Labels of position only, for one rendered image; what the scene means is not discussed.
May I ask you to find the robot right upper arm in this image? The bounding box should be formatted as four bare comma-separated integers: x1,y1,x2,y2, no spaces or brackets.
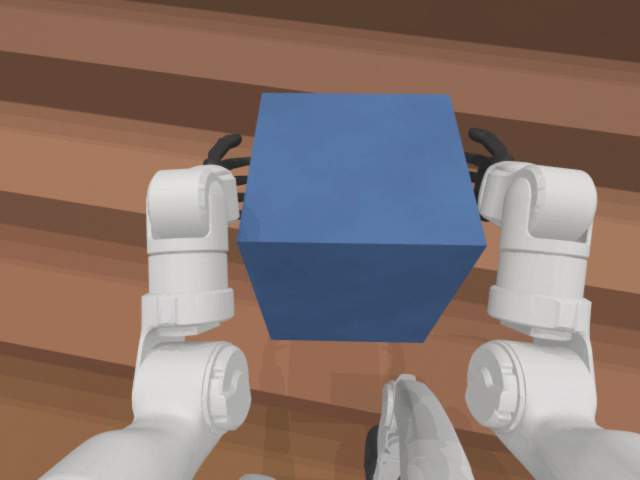
465,340,640,480

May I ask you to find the robot left upper arm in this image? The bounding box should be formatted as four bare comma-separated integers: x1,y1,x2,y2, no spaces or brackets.
38,341,251,480

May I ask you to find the robot right hand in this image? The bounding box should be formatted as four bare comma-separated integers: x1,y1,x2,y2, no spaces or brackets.
464,128,514,222

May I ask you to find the robot left hand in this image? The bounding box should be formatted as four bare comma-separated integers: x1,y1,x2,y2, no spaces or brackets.
203,134,251,220

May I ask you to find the left robot forearm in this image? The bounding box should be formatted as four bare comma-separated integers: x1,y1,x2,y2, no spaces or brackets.
132,165,240,413

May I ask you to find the carton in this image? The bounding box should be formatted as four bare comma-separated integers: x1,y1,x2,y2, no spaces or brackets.
237,93,487,343

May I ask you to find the right robot shin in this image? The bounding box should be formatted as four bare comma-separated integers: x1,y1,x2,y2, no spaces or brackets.
372,374,416,480

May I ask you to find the right robot forearm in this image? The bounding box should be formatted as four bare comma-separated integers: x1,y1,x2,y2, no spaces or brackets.
478,161,597,414

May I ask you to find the robot right thigh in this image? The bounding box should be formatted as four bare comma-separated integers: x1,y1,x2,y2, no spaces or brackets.
381,379,475,480

